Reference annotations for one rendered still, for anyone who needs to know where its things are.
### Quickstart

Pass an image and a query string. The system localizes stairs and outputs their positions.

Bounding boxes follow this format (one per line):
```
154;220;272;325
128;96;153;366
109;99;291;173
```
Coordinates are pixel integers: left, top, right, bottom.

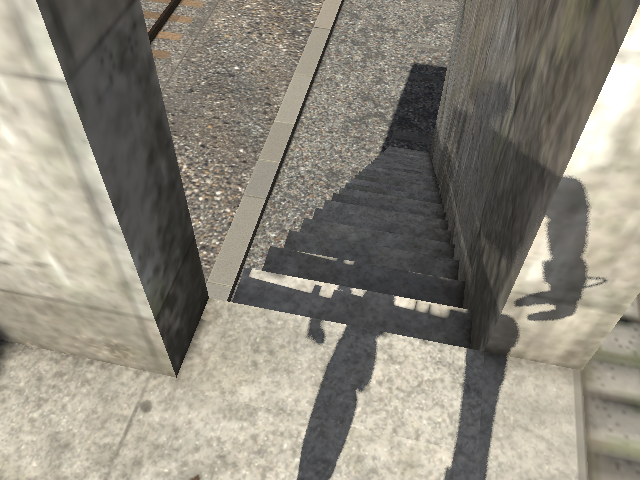
232;146;473;349

